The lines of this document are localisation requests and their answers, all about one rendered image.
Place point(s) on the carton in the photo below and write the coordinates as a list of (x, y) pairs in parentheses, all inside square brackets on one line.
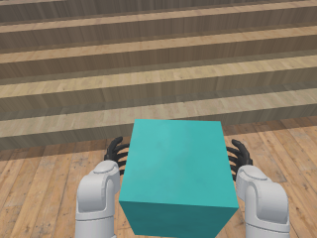
[(177, 181)]

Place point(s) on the left robot forearm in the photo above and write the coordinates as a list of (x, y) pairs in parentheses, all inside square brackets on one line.
[(95, 202)]

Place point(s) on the robot left hand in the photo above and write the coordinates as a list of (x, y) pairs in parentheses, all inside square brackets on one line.
[(112, 153)]

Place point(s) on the robot right hand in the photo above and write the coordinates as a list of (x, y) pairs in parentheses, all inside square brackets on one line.
[(243, 157)]

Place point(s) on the right robot forearm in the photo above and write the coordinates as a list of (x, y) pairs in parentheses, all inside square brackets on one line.
[(266, 204)]

